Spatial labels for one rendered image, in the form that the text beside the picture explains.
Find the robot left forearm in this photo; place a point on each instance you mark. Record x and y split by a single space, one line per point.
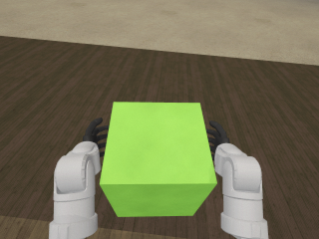
74 193

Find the robot right forearm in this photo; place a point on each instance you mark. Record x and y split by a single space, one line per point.
242 215

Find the carton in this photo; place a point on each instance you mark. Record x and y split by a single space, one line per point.
157 159

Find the robot left hand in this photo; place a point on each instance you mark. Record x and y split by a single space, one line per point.
92 131

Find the robot right hand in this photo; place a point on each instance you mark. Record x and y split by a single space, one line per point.
220 136

